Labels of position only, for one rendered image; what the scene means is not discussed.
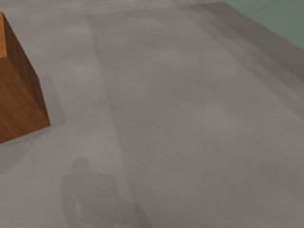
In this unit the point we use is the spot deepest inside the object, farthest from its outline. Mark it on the pedestal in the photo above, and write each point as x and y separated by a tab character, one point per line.
22	105

